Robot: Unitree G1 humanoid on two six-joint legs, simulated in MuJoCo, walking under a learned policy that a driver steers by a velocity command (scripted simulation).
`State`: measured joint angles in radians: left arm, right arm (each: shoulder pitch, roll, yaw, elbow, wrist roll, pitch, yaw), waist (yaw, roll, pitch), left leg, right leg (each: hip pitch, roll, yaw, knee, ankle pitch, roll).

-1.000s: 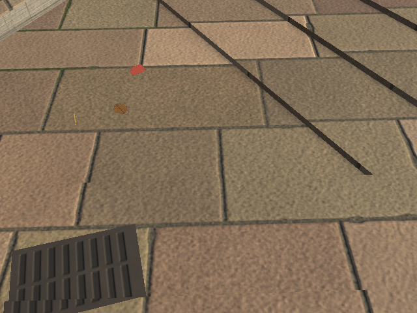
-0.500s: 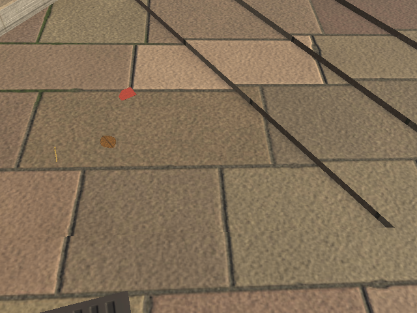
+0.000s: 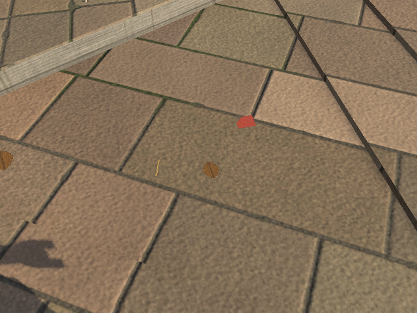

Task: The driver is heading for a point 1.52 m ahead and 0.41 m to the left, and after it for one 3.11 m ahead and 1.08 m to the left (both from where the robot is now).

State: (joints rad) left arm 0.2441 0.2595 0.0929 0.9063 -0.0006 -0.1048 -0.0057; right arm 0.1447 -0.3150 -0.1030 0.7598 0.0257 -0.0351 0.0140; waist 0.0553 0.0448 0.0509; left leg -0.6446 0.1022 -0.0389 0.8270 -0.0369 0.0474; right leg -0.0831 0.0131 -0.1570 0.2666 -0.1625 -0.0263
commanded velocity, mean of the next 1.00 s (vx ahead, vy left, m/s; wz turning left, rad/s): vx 0.50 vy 0.00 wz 0.42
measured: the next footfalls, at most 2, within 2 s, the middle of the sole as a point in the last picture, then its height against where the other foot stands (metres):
left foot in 0.20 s outside the picture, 0.03 m lower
right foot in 0.64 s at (227, 283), level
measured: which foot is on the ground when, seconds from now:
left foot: up 0.00-0.18, down 0.20-0.68, up 0.70-1.00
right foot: down 0.00-0.20, up 0.22-0.62, down 0.64-1.00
